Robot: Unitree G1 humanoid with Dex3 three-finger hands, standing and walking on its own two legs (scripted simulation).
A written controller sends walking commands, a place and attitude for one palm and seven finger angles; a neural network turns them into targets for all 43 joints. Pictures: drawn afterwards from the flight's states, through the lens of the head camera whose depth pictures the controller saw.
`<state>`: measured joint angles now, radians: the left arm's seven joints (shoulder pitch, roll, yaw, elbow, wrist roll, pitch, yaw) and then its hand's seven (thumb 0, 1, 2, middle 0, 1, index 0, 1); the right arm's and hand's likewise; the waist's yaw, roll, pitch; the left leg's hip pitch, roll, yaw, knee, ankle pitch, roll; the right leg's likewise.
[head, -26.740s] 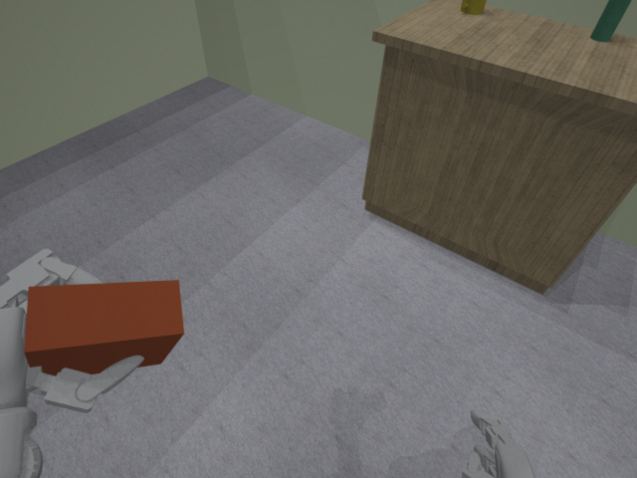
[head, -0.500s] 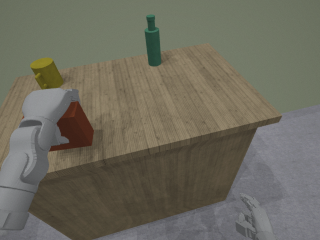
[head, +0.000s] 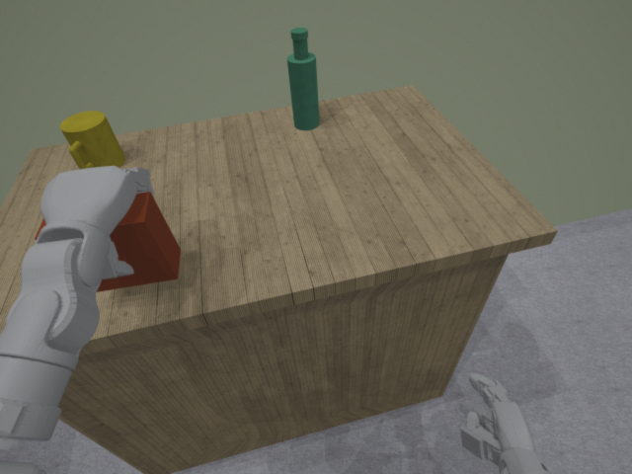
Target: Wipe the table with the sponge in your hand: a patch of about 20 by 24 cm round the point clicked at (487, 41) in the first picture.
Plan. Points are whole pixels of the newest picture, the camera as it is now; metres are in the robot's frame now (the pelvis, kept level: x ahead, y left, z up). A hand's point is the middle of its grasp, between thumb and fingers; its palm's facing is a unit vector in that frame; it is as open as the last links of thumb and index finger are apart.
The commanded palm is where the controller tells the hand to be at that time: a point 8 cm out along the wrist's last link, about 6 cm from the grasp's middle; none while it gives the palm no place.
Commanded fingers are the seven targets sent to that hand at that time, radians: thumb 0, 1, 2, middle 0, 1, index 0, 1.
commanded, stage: move the sponge above the wiping area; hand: left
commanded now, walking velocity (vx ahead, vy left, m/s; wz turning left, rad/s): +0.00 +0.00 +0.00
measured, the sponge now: (123, 253) +0.31 +0.31 +0.12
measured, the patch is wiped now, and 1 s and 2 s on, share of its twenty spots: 0.00 0.00 0.00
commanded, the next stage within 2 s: lower the sponge onto the table in 0.88 s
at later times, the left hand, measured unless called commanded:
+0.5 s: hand (115, 219) +0.33 +0.31 +0.17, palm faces +0.12 +0.01 -0.99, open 9.7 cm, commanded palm +0.28 +0.33 +0.25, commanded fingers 0.00 0.10 1.30 -1.20 -1.60 -1.20 -1.60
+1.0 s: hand (90, 220) +0.31 +0.33 +0.18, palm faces +0.15 +0.01 -0.99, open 9.7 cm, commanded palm +0.27 +0.34 +0.25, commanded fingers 0.00 0.10 1.30 -1.20 -1.60 -1.20 -1.60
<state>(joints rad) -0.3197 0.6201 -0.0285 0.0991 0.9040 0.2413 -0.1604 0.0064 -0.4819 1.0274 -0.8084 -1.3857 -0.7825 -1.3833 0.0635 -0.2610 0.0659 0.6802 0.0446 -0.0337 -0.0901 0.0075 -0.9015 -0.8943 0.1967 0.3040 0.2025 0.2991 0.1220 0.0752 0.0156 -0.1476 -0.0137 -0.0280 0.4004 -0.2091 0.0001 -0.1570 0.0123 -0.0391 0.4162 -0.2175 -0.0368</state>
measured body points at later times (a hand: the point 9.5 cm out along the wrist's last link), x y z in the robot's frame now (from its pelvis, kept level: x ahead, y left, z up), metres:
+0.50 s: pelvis +0.00 +0.00 +0.00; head +0.01 -0.03 +0.45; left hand +0.31 +0.30 +0.22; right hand +0.23 -0.21 -0.09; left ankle +0.01 +0.12 -0.74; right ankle +0.01 -0.10 -0.74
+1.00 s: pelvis +0.00 +0.00 +0.00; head +0.00 -0.02 +0.45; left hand +0.30 +0.32 +0.23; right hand +0.24 -0.20 -0.09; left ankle +0.01 +0.12 -0.74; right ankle +0.01 -0.10 -0.74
